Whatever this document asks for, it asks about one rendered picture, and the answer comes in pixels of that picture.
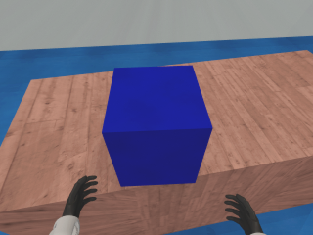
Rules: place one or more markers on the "left robot forearm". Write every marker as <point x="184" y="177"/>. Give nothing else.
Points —
<point x="66" y="225"/>

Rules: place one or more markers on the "pedestal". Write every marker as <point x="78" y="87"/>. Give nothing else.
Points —
<point x="260" y="147"/>

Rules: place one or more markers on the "left robot hand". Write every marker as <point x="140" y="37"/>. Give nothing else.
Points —
<point x="75" y="200"/>

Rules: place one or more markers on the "right robot hand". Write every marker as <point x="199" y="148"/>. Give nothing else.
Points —
<point x="247" y="218"/>

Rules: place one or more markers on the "carton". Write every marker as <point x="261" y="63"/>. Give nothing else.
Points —
<point x="156" y="126"/>

